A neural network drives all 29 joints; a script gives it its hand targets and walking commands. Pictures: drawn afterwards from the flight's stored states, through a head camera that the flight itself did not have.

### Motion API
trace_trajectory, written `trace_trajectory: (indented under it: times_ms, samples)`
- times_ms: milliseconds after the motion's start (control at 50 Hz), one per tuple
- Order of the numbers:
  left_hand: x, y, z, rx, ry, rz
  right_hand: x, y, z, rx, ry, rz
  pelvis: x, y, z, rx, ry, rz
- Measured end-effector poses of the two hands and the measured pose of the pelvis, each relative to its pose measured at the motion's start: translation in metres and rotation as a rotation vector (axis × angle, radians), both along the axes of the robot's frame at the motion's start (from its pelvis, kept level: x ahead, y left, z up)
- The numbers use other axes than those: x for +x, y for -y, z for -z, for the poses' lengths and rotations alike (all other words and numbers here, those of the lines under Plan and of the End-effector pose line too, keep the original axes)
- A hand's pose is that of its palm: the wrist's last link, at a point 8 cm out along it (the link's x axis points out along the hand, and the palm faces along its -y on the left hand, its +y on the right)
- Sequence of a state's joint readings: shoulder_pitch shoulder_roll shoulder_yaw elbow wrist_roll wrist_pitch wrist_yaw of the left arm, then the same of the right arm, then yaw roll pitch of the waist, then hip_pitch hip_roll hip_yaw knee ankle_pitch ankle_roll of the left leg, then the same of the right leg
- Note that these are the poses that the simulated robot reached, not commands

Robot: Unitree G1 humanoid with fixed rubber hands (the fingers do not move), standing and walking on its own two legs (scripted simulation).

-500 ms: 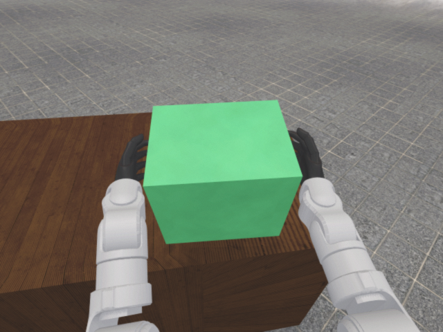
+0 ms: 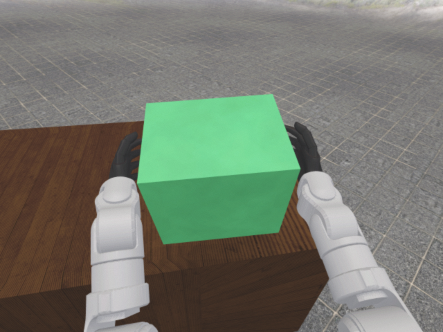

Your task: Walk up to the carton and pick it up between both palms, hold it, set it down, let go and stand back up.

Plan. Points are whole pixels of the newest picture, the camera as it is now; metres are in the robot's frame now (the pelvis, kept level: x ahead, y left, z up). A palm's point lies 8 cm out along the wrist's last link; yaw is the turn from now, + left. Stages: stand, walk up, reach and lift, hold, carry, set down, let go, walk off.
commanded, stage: hold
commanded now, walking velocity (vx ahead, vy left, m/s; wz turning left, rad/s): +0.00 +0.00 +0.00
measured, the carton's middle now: (216, 171) +0.38 +0.01 +0.15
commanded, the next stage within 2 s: none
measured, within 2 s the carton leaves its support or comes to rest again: neither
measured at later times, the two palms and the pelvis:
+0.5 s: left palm (123, 176) +0.35 +0.16 +0.17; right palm (306, 166) +0.35 -0.15 +0.18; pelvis +0.00 +0.00 +0.00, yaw +0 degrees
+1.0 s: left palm (124, 176) +0.35 +0.16 +0.17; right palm (308, 166) +0.35 -0.15 +0.18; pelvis +0.00 +0.00 +0.00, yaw +0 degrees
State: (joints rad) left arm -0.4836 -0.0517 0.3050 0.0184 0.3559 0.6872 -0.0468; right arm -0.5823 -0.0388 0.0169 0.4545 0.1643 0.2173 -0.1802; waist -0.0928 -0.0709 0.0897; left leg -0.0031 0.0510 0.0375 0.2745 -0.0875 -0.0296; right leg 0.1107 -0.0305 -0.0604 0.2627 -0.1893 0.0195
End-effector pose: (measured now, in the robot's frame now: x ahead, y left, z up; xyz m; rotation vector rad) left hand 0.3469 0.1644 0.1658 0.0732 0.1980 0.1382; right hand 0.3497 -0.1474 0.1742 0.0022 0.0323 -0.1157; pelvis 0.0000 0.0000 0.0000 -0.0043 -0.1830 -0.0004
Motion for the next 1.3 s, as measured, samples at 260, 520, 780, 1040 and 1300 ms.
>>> trace_trajectory:
  times_ms: [260,520,780,1040,1300]
  samples:
    - [0.0032,0.0008,-0.0069,0.005,-0.012,0.000,0.0024,0.0008,-0.0042,0.005,-0.010,0.004,-0.0049,0.0000,-0.0004,0.000,-0.010,0.007]
    - [0.0032,-0.0003,-0.0009,0.005,-0.009,0.001,0.0033,-0.0003,-0.0020,0.002,-0.005,0.001,-0.0001,-0.0004,-0.0002,0.000,-0.003,0.005]
    - [0.0017,0.0013,-0.0018,0.005,-0.007,-0.001,0.0022,0.0014,-0.0011,0.011,-0.003,0.000,0.0007,0.0006,-0.0002,0.000,-0.005,0.005]
    - [0.0019,0.0016,-0.0034,0.001,-0.007,0.001,0.0020,0.0017,-0.0031,0.007,-0.003,0.001,0.0003,0.0017,-0.0002,0.001,-0.002,0.006]
    - [0.0020,0.0001,-0.0028,0.003,-0.008,0.002,0.0017,0.0001,-0.0022,0.008,-0.004,0.003,-0.0003,0.0009,-0.0002,0.000,-0.004,0.007]
